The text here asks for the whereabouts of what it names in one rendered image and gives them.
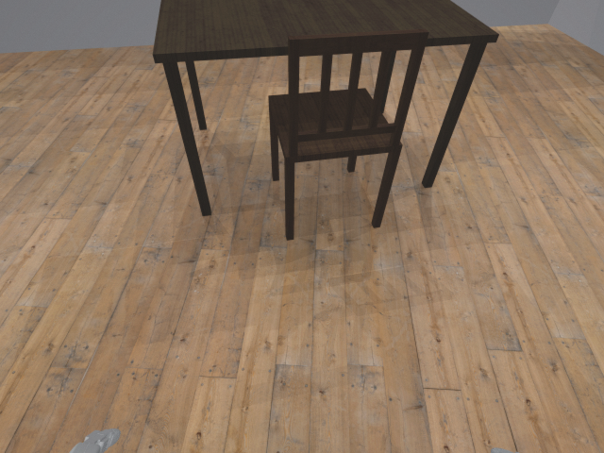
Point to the left robot hand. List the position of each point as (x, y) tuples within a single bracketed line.
[(98, 441)]

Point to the table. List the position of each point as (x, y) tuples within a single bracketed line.
[(191, 30)]

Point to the chair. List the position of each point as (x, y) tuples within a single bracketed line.
[(344, 123)]

